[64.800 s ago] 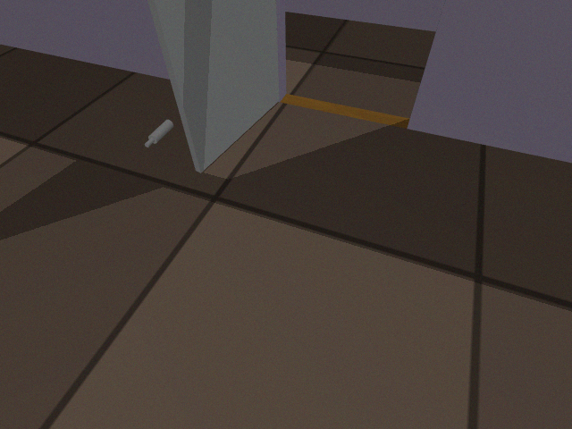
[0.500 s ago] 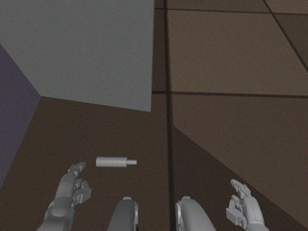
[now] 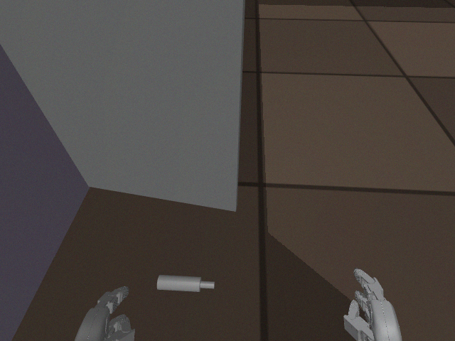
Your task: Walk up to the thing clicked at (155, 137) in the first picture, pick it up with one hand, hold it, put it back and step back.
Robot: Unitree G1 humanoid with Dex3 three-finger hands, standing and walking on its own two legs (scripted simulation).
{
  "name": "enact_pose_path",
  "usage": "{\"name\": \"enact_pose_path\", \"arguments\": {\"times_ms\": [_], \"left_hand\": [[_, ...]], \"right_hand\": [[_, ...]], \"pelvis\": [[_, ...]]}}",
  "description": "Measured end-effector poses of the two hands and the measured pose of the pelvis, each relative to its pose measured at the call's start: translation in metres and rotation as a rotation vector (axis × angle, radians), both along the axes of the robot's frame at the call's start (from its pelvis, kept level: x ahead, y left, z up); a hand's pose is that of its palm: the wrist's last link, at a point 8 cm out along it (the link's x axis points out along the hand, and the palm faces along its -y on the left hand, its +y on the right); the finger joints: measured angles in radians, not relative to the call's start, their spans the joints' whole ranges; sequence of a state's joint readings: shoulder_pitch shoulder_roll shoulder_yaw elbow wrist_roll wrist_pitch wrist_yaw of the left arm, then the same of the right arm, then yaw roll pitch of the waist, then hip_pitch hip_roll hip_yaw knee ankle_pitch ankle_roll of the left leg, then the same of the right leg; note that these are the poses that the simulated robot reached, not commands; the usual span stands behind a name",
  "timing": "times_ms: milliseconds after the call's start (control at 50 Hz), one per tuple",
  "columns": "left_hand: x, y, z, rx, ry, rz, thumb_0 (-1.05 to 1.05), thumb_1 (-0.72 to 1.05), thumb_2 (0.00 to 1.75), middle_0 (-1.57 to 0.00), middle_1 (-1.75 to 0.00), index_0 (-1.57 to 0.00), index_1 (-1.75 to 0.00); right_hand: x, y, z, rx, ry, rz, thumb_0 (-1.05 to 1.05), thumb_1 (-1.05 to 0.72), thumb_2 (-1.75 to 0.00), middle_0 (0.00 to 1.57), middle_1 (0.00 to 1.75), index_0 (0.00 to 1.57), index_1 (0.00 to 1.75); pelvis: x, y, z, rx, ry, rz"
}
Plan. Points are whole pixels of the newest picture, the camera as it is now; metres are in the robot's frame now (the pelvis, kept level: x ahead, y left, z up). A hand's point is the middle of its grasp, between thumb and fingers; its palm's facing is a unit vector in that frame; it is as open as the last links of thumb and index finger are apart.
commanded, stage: home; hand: left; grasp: from above
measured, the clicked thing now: (186, 283) +0.46 +0.19 -0.69
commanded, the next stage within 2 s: stand in 1.82 s
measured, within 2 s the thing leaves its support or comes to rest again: neither
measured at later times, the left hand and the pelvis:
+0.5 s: hand (134, 330) +0.17 +0.18 -0.05, palm faces +0.04 -0.98 -0.20, open 7.4 cm; pelvis +0.00 +0.00 +0.00, yaw +0 degrees
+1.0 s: hand (133, 330) +0.16 +0.18 -0.05, palm faces +0.04 -0.98 -0.20, open 7.4 cm; pelvis +0.00 +0.00 +0.00, yaw +0 degrees
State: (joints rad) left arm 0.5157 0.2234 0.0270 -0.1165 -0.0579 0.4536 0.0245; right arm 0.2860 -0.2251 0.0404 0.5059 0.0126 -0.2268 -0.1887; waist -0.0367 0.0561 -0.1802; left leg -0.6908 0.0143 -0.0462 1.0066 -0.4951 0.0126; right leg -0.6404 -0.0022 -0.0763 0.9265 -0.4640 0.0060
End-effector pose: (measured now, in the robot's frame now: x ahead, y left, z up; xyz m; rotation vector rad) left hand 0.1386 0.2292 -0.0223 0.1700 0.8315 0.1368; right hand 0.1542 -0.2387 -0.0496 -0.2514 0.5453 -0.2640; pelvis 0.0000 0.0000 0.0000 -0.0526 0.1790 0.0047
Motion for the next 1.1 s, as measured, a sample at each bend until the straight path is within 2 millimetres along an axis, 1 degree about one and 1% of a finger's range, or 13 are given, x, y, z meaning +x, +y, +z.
{"name": "enact_pose_path", "arguments": {"times_ms": [120,460,660,860,1100], "left_hand": [[0.001,-0.002,-0.002,-0.007,-0.003,0.000,0.02,0.91,0.90,-0.20,-0.30,-0.20,-0.29],[0.009,-0.002,0.000,0.002,-0.008,-0.012,0.02,0.91,0.90,-0.20,-0.30,-0.20,-0.29],[0.012,-0.001,0.000,0.000,-0.015,-0.016,0.02,0.91,0.90,-0.20,-0.30,-0.20,-0.29],[0.011,0.000,0.000,-0.001,-0.014,-0.013,0.02,0.91,0.90,-0.20,-0.30,-0.20,-0.29],[0.008,0.000,0.000,0.004,-0.014,-0.018,0.02,0.91,0.90,-0.20,-0.30,-0.20,-0.29]], "right_hand": [[0.003,0.001,0.000,-0.007,0.007,0.022,0.01,-0.90,-0.90,0.21,0.30,0.20,0.30],[-0.011,-0.002,-0.011,0.000,0.069,-0.006,0.01,-0.90,-0.90,0.21,0.30,0.20,0.30],[-0.007,-0.003,-0.009,-0.004,0.062,-0.009,0.01,-0.90,-0.90,0.21,0.30,0.20,0.30],[-0.002,-0.001,-0.007,-0.004,0.048,-0.001,0.01,-0.90,-0.90,0.21,0.30,0.20,0.30],[-0.006,-0.001,-0.007,0.000,0.047,-0.002,0.01,-0.90,-0.90,0.21,0.30,0.20,0.30]], "pelvis": [[-0.001,-0.001,0.000,0.000,-0.003,0.001],[0.004,0.000,0.000,0.001,0.001,-0.005],[0.006,0.000,0.000,0.001,0.000,-0.006],[0.006,0.001,0.000,0.000,-0.001,-0.005],[0.002,0.001,0.000,0.001,-0.008,-0.006]]}}
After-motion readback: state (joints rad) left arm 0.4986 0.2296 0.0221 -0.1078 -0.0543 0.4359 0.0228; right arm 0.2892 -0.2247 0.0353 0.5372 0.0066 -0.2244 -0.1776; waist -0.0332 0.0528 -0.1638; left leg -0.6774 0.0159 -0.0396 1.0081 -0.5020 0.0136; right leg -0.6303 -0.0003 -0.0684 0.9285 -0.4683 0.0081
